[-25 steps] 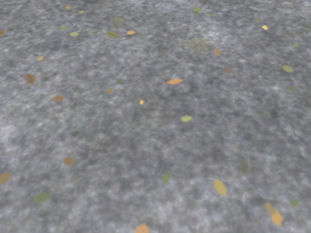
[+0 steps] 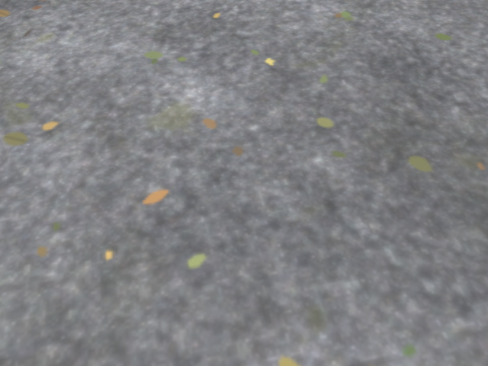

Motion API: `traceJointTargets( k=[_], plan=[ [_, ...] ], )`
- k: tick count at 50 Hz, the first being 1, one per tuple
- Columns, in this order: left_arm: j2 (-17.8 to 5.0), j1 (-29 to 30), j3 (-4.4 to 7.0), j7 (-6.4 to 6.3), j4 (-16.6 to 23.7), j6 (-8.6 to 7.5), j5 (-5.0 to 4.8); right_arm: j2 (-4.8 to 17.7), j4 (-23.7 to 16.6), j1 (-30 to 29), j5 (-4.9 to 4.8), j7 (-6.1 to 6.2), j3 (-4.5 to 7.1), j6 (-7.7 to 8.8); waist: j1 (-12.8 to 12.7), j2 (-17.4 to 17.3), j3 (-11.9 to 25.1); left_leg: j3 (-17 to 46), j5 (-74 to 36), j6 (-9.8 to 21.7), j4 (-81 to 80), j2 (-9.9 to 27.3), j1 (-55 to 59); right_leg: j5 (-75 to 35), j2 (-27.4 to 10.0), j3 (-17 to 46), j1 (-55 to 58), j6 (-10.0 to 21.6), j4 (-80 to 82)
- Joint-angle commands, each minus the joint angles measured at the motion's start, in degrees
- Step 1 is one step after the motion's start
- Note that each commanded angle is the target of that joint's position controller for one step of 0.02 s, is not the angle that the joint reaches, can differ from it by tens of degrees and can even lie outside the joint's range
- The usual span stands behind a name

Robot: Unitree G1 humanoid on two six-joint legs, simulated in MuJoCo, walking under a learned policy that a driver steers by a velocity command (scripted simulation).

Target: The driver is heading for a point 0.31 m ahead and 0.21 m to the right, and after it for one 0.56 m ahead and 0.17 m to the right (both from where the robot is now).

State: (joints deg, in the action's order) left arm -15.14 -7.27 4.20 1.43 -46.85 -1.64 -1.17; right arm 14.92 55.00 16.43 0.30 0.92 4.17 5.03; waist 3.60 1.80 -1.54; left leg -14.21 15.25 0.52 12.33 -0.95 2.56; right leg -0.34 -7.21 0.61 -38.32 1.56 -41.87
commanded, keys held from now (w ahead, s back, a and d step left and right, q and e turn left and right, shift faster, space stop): w+e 0.58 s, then no key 0.42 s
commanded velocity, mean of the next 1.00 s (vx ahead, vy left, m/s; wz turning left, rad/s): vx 0.39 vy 0.00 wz -0.45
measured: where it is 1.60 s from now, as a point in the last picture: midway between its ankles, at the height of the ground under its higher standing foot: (291, 357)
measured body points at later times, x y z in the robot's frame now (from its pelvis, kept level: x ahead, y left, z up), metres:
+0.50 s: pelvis +0.28 -0.06 +0.01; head +0.31 -0.09 +0.45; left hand +0.40 +0.20 -0.10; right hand +0.43 -0.36 -0.09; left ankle +0.52 +0.06 -0.69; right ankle +0.20 -0.12 -0.74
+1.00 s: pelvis +0.48 -0.09 +0.00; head +0.51 -0.10 +0.45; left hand +0.74 +0.08 -0.10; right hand +0.45 -0.37 -0.13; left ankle +0.54 +0.01 -0.74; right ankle +0.47 -0.23 -0.74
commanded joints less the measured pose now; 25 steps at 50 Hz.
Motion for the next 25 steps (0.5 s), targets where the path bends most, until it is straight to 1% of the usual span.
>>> traceJointTargets(
  k=[1, 2, 3, 4, 5, 6, 7, 8, 9, 10, 11, 12, 13, 14, 15, 16, 18, 21, 23, 25],
  plan=[
    [-2.16, 6.92, -0.08, 1.26, 6.36, -0.58, -0.04, 10.53, -2.62, 0.07, -0.93, 0.41, 2.42, -0.54, 0.31, -3.67, -4.48, 3.61, -22.31, 7.93, -2.9, 18.18, 0.97, 2.01, 0.61, -2.34, -1.94, 1.39, 3.97],
    [-2.68, 7.02, 0.11, 1.59, 7.06, -0.51, -0.08, 10.99, -2.66, -0.03, -1.2, 0.42, 2.62, -1.01, -0.28, -4.17, -4.16, 2.88, -27.1, 7.38, -0.85, 18.64, 2.62, 4.52, 1.47, -3.32, -1.01, 2.21, 4.71],
    [-3.54, 6.15, 0.51, 1.8, 7.5, -0.38, -0.1, 11.76, -2.99, -0.76, -1.4, 0.5, 2.86, -1.4, -1.44, -5.1, -2.96, 1.97, -35.92, 6.72, 2.35, 18.74, 3.64, 7.32, 3.03, -4.81, 1.72, 3.25, 5.06],
    [-4.75, 3.89, 1.16, 1.86, 7.5, -0.18, -0.12, 12.61, -3.36, -1.47, -1.65, 0.61, 3.13, -1.82, -3.17, -6.27, -0.79, 1.26, -45.73, 6.08, 7.13, 18.65, 4.26, 10.33, 5.12, -6.56, 5.9, 4.41, 4.81],
    [-6.6, -1.47, 2.26, 1.81, 6.56, -0.05, -0.32, 13.16, -3.71, -2.34, -1.85, 0.67, 3.29, -2.33, -6.47, -6.66, 2.38, 0.41, -52.92, 5.3, 15.41, 17.9, 3.53, 12.11, 7.66, -8.03, 13.0, 5.91, 5.44],
    [-9.63, -10.64, 4.1, 1.27, 4.21, 0.01, -0.5, 12.78, -4.16, -3.37, -2.05, 0.69, 3.02, -2.62, -11.47, -5.32, 7.07, -0.96, -51.62, 3.37, 27.74, 15.53, -1.24, 8.62, 10.41, -8.2, 26.28, 8.05, 9.48],
    [-15.26, -18.76, 6.17, -0.09, 2.33, 0.61, -0.57, 9.95, -5.34, -2.25, -0.47, 0.65, 1.95, -2.17, -13.72, 2.51, 12.05, -1.18, -30.83, 0.4, 46.26, 12.62, -16.06, 9.09, 3.11, 5.11, 43.07, 11.5, 11.25],
    [-20.18, -15.74, 6.37, -0.07, 3.18, -0.19, -0.69, 1.47, -8.55, 2.47, 1.01, -0.26, -0.57, -0.27, -5.78, 14.72, 17.04, 7.57, 18.72, -2.61, 63.99, -0.04, -40.61, 19.51, -9.73, 38.61, 59.2, 22.49, 18.85],
    [-14.72, -17.4, 4.72, 0.43, 4.6, -1.09, -0.06, 6.68, -9.42, -4.75, -1.67, -1.06, 0.15, 2.16, -10.42, 6.44, 20.0, 18.66, 18.85, -1.15, 68.39, 0.48, -47.11, 23.58, -11.96, 45.74, 60.51, 22.16, 26.35],
    [-11.85, -15.09, 3.86, 0.56, 4.29, -1.98, 0.37, 8.63, -10.81, -9.18, -3.5, -1.42, 0.73, 3.4, -10.26, 4.04, 11.97, 18.42, 13.0, 0.56, 66.59, 3.05, -51.33, 18.57, -10.67, 37.59, 55.27, 19.4, 26.85],
    [-10.05, -11.32, 3.29, 0.49, 4.95, -2.41, 0.16, 8.12, -10.16, -9.03, -2.59, -1.04, 0.61, 3.92, -7.6, -0.47, 8.24, 18.7, 7.94, 1.21, 61.7, 5.75, -48.38, 12.63, -8.07, 30.44, 47.12, 17.29, 26.27],
    [-8.1, -7.31, 2.68, 0.32, 5.89, -2.44, 0.26, 8.59, -9.26, -8.36, -1.05, -0.66, 1.1, 3.72, -5.26, -1.29, 5.64, 18.76, 5.03, 0.79, 56.65, 7.43, -43.95, 6.71, -5.72, 24.67, 39.42, 15.83, 26.64],
    [-7.0, -5.35, 2.16, -0.01, 6.9, -2.52, 0.89, 9.03, -8.96, -7.1, -0.69, -0.71, 1.47, 2.95, -3.49, -0.16, 5.13, 19.25, 2.99, 0.37, 54.07, 8.56, -39.8, 2.82, -4.26, 21.82, 34.72, 15.23, 27.77],
    [-7.18, -4.98, 2.12, -0.29, 7.2, -2.57, 0.94, 8.74, -9.08, -6.65, -0.46, -0.76, 1.61, 2.17, -2.76, -0.11, 4.82, 18.99, 2.01, -0.44, 51.74, 8.55, -37.96, 0.54, -3.53, 20.61, 32.28, 15.25, 28.8],
    [-7.9, -5.51, 2.25, -0.62, 7.13, -2.72, 0.7, 7.89, -9.29, -6.81, -0.05, -0.72, 1.51, 1.53, -2.47, -0.36, 4.35, 18.3, 0.99, -1.43, 49.25, 8.28, -37.33, -2.47, -3.02, 18.97, 30.31, 15.44, 29.3],
    [-8.82, -6.49, 2.47, -1.03, 6.95, -2.83, 0.53, 7.17, -9.77, -7.92, 0.35, -0.59, 1.35, 1.07, -2.56, -0.54, 3.7, 17.76, -1.12, -2.39, 46.38, 7.79, -37.48, -4.42, -2.41, 17.37, 28.84, 15.49, 29.76],
    [-10.12, -8.56, 2.81, -1.87, 6.51, -2.78, 0.38, 6.11, -11.42, -12.4, 0.61, -0.42, 0.95, 0.73, -3.76, -0.25, 2.03, 17.29, -7.52, -3.9, 38.31, 6.6, -38.94, -5.1, -0.99, 15.2, 27.44, 14.61, 30.12],
    [-10.03, -10.6, 2.81, -2.43, 6.0, -2.29, 0.13, 4.66, -13.18, -18.12, 0.18, -0.97, 0.24, 1.06, -6.04, 2.02, 0.87, 16.95, -18.19, -4.17, 25.22, 3.88, -35.78, 0.47, 1.9, 12.88, 25.4, 11.79, 29.43],
    [-10.16, -12.27, 2.89, -2.44, 5.32, -2.12, 0.01, 4.57, -14.47, -21.27, -0.35, -1.46, -0.02, 1.36, -7.41, 2.86, 0.27, 16.69, -21.71, -3.84, 20.26, 2.52, -33.38, 3.56, 1.7, 13.98, 24.98, 10.71, 29.07],
    [-9.84, -13.81, 2.87, -2.47, 4.56, -1.89, -0.23, 5.55, -15.55, -22.9, -0.71, -1.91, 0.11, 1.77, -7.97, 3.25, 0.15, 17.73, -21.46, -3.17, 17.51, 2.0, -33.01, 4.62, 0.52, 16.43, 27.58, 10.37, 26.73]
  ],
)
